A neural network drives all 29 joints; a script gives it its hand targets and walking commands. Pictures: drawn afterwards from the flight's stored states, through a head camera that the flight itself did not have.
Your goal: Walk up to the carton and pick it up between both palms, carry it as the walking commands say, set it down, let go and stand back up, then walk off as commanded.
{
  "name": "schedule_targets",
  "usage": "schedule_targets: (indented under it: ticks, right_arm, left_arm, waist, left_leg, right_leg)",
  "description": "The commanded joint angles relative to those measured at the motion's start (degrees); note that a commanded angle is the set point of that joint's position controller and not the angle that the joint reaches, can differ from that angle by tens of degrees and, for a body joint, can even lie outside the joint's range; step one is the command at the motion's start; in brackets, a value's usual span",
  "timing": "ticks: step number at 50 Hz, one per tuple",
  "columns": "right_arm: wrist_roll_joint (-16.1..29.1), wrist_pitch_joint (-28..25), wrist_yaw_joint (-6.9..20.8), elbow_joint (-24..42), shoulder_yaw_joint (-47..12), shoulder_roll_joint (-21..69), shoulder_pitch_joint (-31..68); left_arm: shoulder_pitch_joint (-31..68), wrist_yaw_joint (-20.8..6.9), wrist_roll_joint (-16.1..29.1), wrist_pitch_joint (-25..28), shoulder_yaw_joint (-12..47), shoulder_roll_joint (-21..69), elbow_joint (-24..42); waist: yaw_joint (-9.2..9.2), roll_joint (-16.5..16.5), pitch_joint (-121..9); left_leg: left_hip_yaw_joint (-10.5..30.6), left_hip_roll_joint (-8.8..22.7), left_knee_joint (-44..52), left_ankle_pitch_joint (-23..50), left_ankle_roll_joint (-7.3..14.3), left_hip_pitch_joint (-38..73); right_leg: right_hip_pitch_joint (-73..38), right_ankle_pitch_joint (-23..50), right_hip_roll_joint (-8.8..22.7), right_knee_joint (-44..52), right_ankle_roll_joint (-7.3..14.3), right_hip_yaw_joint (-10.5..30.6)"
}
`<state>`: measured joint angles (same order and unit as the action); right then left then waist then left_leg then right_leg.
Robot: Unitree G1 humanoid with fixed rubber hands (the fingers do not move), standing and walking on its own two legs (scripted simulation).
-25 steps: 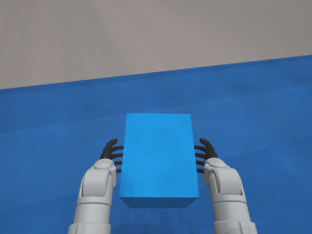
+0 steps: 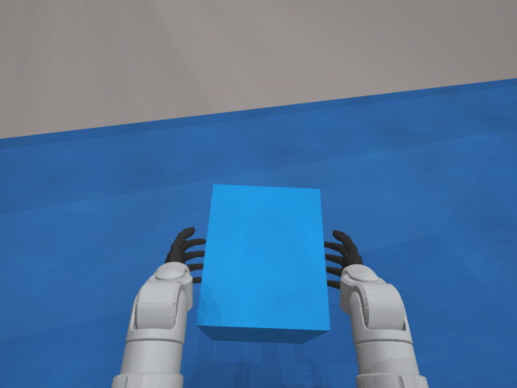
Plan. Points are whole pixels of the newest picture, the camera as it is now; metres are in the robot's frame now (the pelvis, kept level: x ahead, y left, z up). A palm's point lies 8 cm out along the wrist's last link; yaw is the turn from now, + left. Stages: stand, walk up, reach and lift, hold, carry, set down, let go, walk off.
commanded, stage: carry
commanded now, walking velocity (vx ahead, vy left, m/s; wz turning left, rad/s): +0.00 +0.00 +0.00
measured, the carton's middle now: (262, 270) +0.34 +0.01 -0.03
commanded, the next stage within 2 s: hold in 0.52 s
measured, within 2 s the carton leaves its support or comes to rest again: neither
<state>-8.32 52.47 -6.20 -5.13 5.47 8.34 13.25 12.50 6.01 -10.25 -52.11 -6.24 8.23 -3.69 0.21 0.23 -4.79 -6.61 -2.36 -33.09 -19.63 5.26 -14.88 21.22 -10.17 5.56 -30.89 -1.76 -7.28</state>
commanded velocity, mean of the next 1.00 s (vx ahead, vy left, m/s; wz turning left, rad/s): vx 0.00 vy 0.00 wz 0.00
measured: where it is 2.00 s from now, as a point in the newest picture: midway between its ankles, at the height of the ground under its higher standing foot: outside the picture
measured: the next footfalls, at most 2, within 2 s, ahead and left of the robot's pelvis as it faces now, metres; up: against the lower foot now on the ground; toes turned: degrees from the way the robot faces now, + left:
none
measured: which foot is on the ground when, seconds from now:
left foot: down 0.00-1.00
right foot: down 0.00-1.00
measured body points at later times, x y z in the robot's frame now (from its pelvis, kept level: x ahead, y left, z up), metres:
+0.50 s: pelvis +0.00 +0.00 +0.00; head -0.04 +0.01 +0.45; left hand +0.28 +0.14 +0.04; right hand +0.29 -0.13 +0.04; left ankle -0.02 +0.05 -0.73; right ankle +0.06 -0.14 -0.73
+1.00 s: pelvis +0.00 -0.06 +0.01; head -0.05 -0.07 +0.46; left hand +0.30 +0.09 +0.06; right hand +0.31 -0.19 +0.05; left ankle -0.02 +0.05 -0.73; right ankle +0.06 -0.17 -0.73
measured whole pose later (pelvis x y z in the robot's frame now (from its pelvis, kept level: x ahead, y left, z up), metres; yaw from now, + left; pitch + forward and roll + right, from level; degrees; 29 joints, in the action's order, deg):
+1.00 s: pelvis +0.00 -0.06 +0.01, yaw +10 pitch -9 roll +0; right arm -14.8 45.1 -1.9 -14.0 14.5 8.9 15.6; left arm 18.2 2.7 -14.2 -42.8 -6.8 9.6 -20.2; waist -4.5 0.1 1.5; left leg 4.1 -2.2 -23.3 -14.3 0.9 0.2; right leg 3.4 -10.1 -1.5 -22.6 -0.4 4.5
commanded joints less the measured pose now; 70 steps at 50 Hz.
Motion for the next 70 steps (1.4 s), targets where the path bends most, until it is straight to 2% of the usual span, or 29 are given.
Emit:
schedule_targets:
  ticks: [1, 2, 5, 7, 10, 12, 15, 17, 18, 25, 26, 27, 29, 31, 33, 35, 37, 41, 42, 46, 48, 50, 55, 57, 59, 61, 62, 63, 70]
  right_arm:
    - [20.97, -2.03, 11.2, 25.44, -31.75, 49.0, 29.07]
    - [11.95, -2.6, 12.15, 5.34, -22.71, 47.83, 22.16]
    - [11.1, -3.27, 11.07, 3.44, -23.04, 43.92, 19.8]
    - [13.67, -4.1, 11.78, 9.28, -26.7, 46.4, 22.07]
    - [16.14, -3.89, 11.51, 16.28, -28.51, 46.47, 29.73]
    - [10.18, -2.97, 11.31, -0.83, -21.0, 45.61, 19.38]
    - [16.69, -3.65, 10.73, 17.57, -27.45, 45.6, 25.27]
    - [7.34, -5.93, 11.98, -4.14, -18.91, 44.11, 21.59]
    - [13.19, -6.07, 11.36, 10.29, -25.73, 44.4, 22.94]
    - [12.32, -6.58, 12.31, 7.96, -25.32, 46.53, 27.61]
    - [14.97, -6.38, 12.06, 11.59, -27.03, 46.41, 25.31]
    - [9.69, -9.45, 14.18, 2.06, -23.88, 46.02, 21.21]
    - [10.41, -10.86, 14.89, 1.94, -25.31, 48.44, 16.04]
    - [11.06, -13.7, 17.08, 11.27, -29.46, 48.13, 24.88]
    - [9.24, -13.44, 16.71, 11.14, -26.88, 48.83, 23.19]
    - [11.99, -12.84, 16.87, 16.32, -30.72, 49.27, 28.01]
    - [10.12, -10.78, 16.25, 9.08, -27.54, 50.62, 23.72]
    - [6.36, -8.75, 16.79, 0.71, -23.17, 50.72, 25.65]
    - [6.91, -7.91, 16.2, -3.73, -20.57, 52.58, 24.44]
    - [8.47, -8.05, 19.82, -10.64, -19.87, 51.41, 27.14]
    - [9.3, -8.8, 18.65, -6.81, -20.89, 58.03, 26.75]
    - [11.73, -9.62, 18.15, 0.76, -24.08, 58.34, 36.26]
    - [11.39, -9.9, 16.73, 0.76, -25.94, 60.88, 35.9]
    - [10.67, -9.11, 15.41, -3.45, -22.6, 63.7, 35.15]
    - [9.37, -8.38, 15.0, -11.51, -19.56, 64.6, 33.94]
    - [7.88, -7.9, 14.17, -13.53, -17.59, 63.77, 34.83]
    - [9.09, -9.45, 15.26, -11.28, -20.78, 65.4, 36.01]
    - [9.81, -11.03, 14.91, -12.2, -24.92, 68.3, 36.66]
    - [4.84, -15.26, 15.86, -21.8, -14.18, 65.16, 39.84]
  left_arm:
    - [30.62, -11.38, 24.77, 2.29, 34.28, 50.8, 26.1]
    - [27.27, -11.59, 15.7, 2.77, 26.11, 48.21, 8.51]
    - [19.08, -11.21, 13.18, 3.23, 21.86, 43.76, 2.06]
    - [21.42, -11.41, 15.49, 3.65, 28.04, 47.23, 8.12]
    - [25.27, -11.87, 18.44, 3.31, 28.17, 47.87, 12.17]
    - [24.51, -11.2, 14.29, 2.93, 23.76, 44.42, 3.53]
    - [26.18, -11.01, 20.24, 3.63, 29.36, 46.55, 17.57]
    - [20.77, -11.44, 8.81, 5.82, 18.87, 44.41, -5.08]
    - [20.91, -11.4, 15.86, 5.66, 26.51, 45.68, 8.37]
    - [28.41, -11.68, 14.71, 6.69, 27.17, 46.74, 8.05]
    - [25.21, -11.3, 17.2, 6.14, 28.47, 46.69, 10.72]
    - [23.98, -12.14, 13.29, 9.04, 31.22, 59.05, -5.6]
    - [26.95, -11.38, 15.29, 10.83, 35.03, 58.5, 3.26]
    - [22.54, -12.39, 14.27, 13.99, 32.75, 59.03, 0.96]
    - [24.4, -14.44, 16.18, 15.29, 38.28, 61.85, -1.83]
    - [18.81, -14.68, 15.56, 14.75, 35.37, 62.87, -5.66]
    - [26.57, -16.51, 17.04, 15.05, 35.85, 62.49, -4.56]
    - [31.67, -16.93, 12.66, 15.21, 28.81, 57.11, -7.1]
    - [37.14, -17.8, 13.6, 14.82, 30.46, 55.56, -6.96]
    - [32.51, -15.6, 9.12, 13.27, 24.15, 55.99, -11.44]
    - [38.8, -17.54, 12.76, 14.38, 28.26, 54.99, -5.1]
    - [30.75, -18.88, 9.96, 14.09, 25.34, 55.24, -12.34]
    - [32.57, -20.42, 10.52, 15.23, 23.41, 53.18, -11.19]
    - [39.24, -22.0, 12.17, 16.31, 25.44, 51.43, -10.24]
    - [45.76, -22.07, 11.04, 16.44, 22.8, 47.85, -11.83]
    - [47.77, -22.78, 11.55, 17.28, 21.35, 46.54, -13.22]
    - [45.97, -22.66, 11.55, 17.8, 21.63, 49.29, -12.84]
    - [44.77, -23.75, 9.01, 18.36, 23.56, 52.85, -17.18]
    - [46.13, -23.83, 2.41, 20.84, 15.83, 53.81, -26.81]
  waist:
    - [-0.05, 1.01, -18.42]
    - [-0.46, -1.02, -17.51]
    - [-0.12, 1.23, -18.03]
    - [0.08, -5.18, -16.32]
    - [0.02, 1.57, -15.78]
    - [-0.32, -0.92, -16.26]
    - [0.25, -2.03, -15.88]
    - [0.03, 0.53, -16.02]
    - [0.08, -2.26, -16.72]
    - [-0.01, -2.83, -8.64]
    - [-0.14, -3.91, -10.58]
    - [-1.34, -7.66, -4.25]
    - [-1.12, -13.0, -10.81]
    - [0.42, -7.81, -20.5]
    - [-8.83, -2.64, -27.34]
    - [-5.11, -1.72, -26.11]
    - [-10.43, 3.1, -20.14]
    - [-7.46, 6.32, -6.83]
    - [-9.64, 1.83, 0.0]
    - [-1.3, -5.1, 1.42]
    - [-4.1, 0.52, -7.28]
    - [-0.23, 2.17, -9.61]
    - [1.24, 5.62, -10.62]
    - [-3.3, 9.18, -10.14]
    - [-1.77, 5.15, -6.07]
    - [-3.93, 9.6, -5.89]
    - [-1.84, 6.78, -8.18]
    - [-6.06, 7.58, -13.27]
    - [-4.77, 0.13, -7.4]
  left_leg:
    - [7.55, 10.31, 6.58, 27.35, -1.66, 0.84]
    - [9.41, 11.06, 7.58, 27.72, -2.1, 1.24]
    - [7.34, 9.79, 5.91, 26.41, -1.2, 0.85]
    - [7.02, 10.2, 7.27, 31.73, -2.06, 1.35]
    - [8.25, 10.73, 7.84, 25.8, -1.62, 0.08]
    - [8.51, 10.56, 8.44, 21.84, -1.88, -0.33]
    - [8.3, 9.93, 9.14, 13.63, -1.36, -4.26]
    - [9.6, 10.96, 9.85, 16.94, -1.55, -1.5]
    - [8.35, 10.66, 9.2, 19.17, -1.58, 0.31]
    - [10.19, 10.2, 14.79, 0.42, -2.2, -6.66]
    - [8.93, 10.7, 12.02, 7.46, -2.24, -4.21]
    - [19.91, 4.99, 14.15, 16.69, -5.66, 1.38]
    - [18.16, 4.54, 11.42, 41.93, -7.06, 7.41]
    - [17.98, 2.97, 8.8, 50.54, -6.77, 14.85]
    - [18.82, 3.43, 8.16, 48.99, -6.49, 25.02]
    - [18.57, 3.3, 8.86, 47.01, -6.3, 19.84]
    - [18.47, 3.07, 11.34, 40.0, -5.41, 19.29]
    - [16.45, -0.08, 15.56, 14.9, -4.38, 9.37]
    - [15.36, -0.3, 16.58, 7.36, -3.4, 5.15]
    - [15.37, 0.16, 18.62, 5.97, -5.59, 7.1]
    - [11.93, -2.51, 15.84, 13.65, -4.52, 9.42]
    - [10.22, -3.3, 14.78, 16.25, -3.35, 10.1]
    - [10.33, -4.15, 15.95, 15.62, -2.41, 7.31]
    - [10.1, -4.38, 14.42, 7.18, -1.73, 4.31]
    - [8.6, -4.32, 13.98, 1.22, -1.97, 6.12]
    - [9.59, -4.12, 11.01, 0.09, -1.41, 8.05]
    - [10.21, -3.68, 11.33, 1.9, -2.17, 9.98]
    - [10.34, -2.63, 9.35, 6.48, -1.07, 7.74]
    - [11.56, -2.58, 11.34, 1.94, -0.93, -0.88]
  right_leg:
    - [-11.66, 4.74, 2.37, 0.51, 1.08, 2.39]
    - [-11.49, 4.39, 2.15, 0.73, 1.64, 3.15]
    - [-13.27, 9.14, 2.54, 0.59, 2.43, 3.23]
    - [-10.98, 3.86, 1.59, 0.11, 1.59, 2.51]
    - [-10.13, 2.19, 1.79, 1.56, 0.96, 2.94]
    - [-12.17, 2.95, 1.61, 1.39, 2.05, 2.84]
    - [-13.14, 3.16, 1.75, 2.6, 1.63, 3.11]
    - [-13.38, 1.05, 1.69, 1.56, 2.07, 2.79]
    - [-12.18, 1.86, 2.27, 1.6, 2.5, 3.37]
    - [-10.98, -3.36, 2.26, 3.51, 1.11, 3.66]
    - [-11.43, 0.35, 2.56, 2.86, 1.44, 3.77]
    - [-18.82, 6.14, -13.13, 1.77, 3.73, 6.92]
    - [-22.61, 14.46, -13.54, 3.09, 4.36, 8.37]
    - [-20.13, 16.66, -12.86, 4.71, 3.87, 10.08]
    - [-14.73, 20.35, -11.97, 6.11, 3.36, 10.78]
    - [-20.54, 21.2, -12.06, 6.17, 2.61, 10.25]
    - [-17.9, 19.53, -11.83, 7.79, 1.72, 11.15]
    - [-21.45, 9.15, -11.1, 9.71, 1.6, 10.45]
    - [-21.18, 5.76, -10.5, 9.94, 1.8, 10.49]
    - [-23.38, 4.36, -11.24, 9.7, 2.37, 9.0]
    - [-26.44, 10.67, -9.92, 11.18, 1.6, 11.14]
    - [-26.91, 14.6, -8.79, 11.78, -0.03, 12.18]
    - [-32.1, 19.59, -8.09, 12.16, -0.84, 13.09]
    - [-30.74, 10.11, -6.53, 13.46, -2.26, 13.53]
    - [-25.99, -1.14, -5.7, 15.41, -1.81, 13.9]
    - [-21.73, -9.26, -5.47, 16.09, -2.05, 13.24]
    - [-21.32, -8.22, -6.04, 15.38, -1.43, 12.74]
    - [-25.05, -4.65, -6.54, 17.68, -1.67, 16.76]
    - [-23.55, -1.14, -8.34, 11.95, 0.66, 13.47]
